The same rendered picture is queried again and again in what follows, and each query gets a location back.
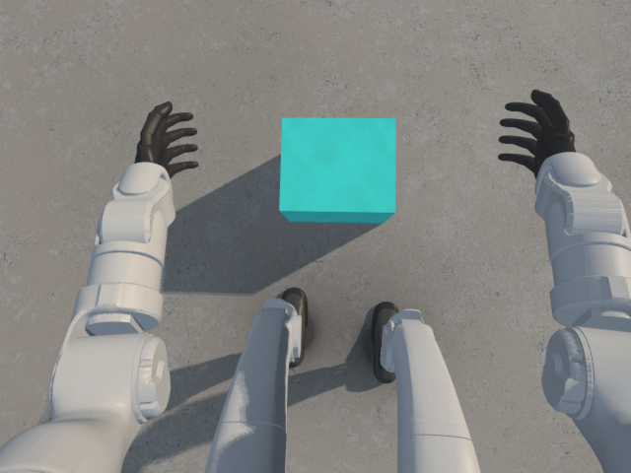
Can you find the carton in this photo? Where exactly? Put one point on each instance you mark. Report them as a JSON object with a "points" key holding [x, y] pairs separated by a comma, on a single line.
{"points": [[337, 170]]}

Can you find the robot left shin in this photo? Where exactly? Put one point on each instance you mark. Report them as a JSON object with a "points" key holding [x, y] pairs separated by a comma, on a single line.
{"points": [[279, 303]]}

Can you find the robot right shin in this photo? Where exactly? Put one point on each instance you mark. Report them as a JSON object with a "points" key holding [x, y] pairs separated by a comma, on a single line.
{"points": [[404, 314]]}

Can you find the robot right forearm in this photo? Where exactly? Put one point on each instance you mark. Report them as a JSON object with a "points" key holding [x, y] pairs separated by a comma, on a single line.
{"points": [[589, 244]]}

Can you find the left robot hand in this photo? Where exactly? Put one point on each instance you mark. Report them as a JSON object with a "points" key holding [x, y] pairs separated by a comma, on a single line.
{"points": [[154, 140]]}

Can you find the right robot upper arm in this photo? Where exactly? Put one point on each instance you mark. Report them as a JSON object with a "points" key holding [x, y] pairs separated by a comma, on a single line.
{"points": [[587, 375]]}

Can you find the left robot upper arm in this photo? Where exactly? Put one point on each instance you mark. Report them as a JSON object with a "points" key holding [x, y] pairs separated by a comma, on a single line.
{"points": [[105, 388]]}

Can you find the robot shin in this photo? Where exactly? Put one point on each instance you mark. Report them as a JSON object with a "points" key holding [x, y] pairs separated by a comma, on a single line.
{"points": [[404, 314], [279, 303]]}

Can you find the right robot hand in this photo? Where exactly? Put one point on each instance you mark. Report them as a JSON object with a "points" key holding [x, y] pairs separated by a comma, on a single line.
{"points": [[553, 132]]}

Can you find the robot left forearm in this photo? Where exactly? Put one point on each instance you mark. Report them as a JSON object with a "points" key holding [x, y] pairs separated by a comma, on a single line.
{"points": [[122, 293]]}

